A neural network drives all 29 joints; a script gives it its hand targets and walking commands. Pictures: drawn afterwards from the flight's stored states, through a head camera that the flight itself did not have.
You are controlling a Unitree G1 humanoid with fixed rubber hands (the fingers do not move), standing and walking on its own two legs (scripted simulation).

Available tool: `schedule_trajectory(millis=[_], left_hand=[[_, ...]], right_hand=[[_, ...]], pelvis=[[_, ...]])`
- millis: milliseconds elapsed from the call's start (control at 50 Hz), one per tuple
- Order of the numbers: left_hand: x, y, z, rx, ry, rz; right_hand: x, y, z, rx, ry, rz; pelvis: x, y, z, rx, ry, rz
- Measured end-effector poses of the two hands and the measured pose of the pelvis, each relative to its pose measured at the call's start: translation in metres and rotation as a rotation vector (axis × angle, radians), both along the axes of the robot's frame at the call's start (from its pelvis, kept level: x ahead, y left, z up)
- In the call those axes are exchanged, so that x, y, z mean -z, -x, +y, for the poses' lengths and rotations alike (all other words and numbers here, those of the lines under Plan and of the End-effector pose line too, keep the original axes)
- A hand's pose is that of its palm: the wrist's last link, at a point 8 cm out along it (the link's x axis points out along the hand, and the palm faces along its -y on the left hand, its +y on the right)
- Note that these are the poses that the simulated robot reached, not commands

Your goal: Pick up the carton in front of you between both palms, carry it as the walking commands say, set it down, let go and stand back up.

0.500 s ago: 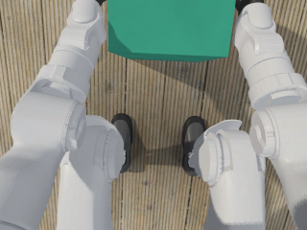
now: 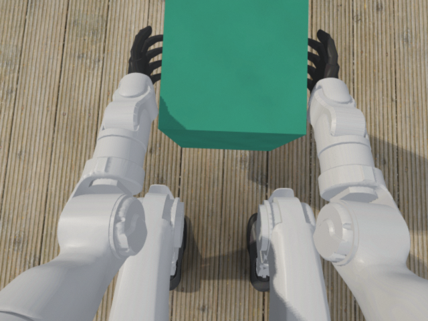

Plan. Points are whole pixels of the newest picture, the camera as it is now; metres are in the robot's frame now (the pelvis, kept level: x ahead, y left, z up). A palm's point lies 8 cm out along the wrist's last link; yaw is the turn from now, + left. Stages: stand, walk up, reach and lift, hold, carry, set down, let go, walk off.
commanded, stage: reach and lift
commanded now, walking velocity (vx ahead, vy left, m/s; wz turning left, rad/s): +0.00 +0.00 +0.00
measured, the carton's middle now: (229, 91) +0.52 -0.01 -0.14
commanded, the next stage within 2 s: none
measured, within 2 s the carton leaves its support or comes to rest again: neither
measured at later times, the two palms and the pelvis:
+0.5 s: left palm (98, 47) +0.48 +0.14 +0.08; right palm (382, 58) +0.47 -0.16 +0.08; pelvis +0.02 +0.00 +0.13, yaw -1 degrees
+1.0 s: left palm out of the picture +0.43 +0.14 +0.24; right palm out of the picture +0.43 -0.16 +0.24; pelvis +0.07 +0.00 +0.27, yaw -1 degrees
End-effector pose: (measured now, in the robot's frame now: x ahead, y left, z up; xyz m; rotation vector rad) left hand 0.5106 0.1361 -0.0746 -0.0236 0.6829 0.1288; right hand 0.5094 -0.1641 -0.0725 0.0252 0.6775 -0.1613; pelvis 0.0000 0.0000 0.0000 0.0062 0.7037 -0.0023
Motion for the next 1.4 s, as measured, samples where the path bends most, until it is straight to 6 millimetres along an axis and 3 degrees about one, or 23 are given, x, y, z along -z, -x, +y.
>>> schedule_trajectory(millis=[100,260,580,1120,1400], left_hand=[[-0.04,0.013,0.001,0.001,-0.001,0.017],[-0.087,0.017,0.0,0.013,-0.001,0.003],[-0.182,0.04,0.002,0.003,0.006,-0.004],[-0.355,0.09,0.006,0.004,0.007,0.005],[-0.438,0.112,0.008,0.012,0.0,-0.022]], right_hand=[[-0.039,0.013,0.001,0.001,-0.005,0.017],[-0.087,0.021,-0.001,0.009,-0.001,0.004],[-0.18,0.044,0.002,0.012,-0.017,-0.004],[-0.353,0.093,0.005,0.012,-0.018,0.005],[-0.437,0.115,0.007,0.006,-0.012,-0.022]], pelvis=[[-0.03,0.003,0.001,0.011,-0.001,0.022],[-0.069,0.002,0.003,0.01,0.003,0.037],[-0.149,-0.026,0.003,0.013,0.001,-0.029],[-0.301,-0.078,0.0,0.015,0.008,-0.378],[-0.356,-0.095,0.0,0.014,0.012,-0.626]])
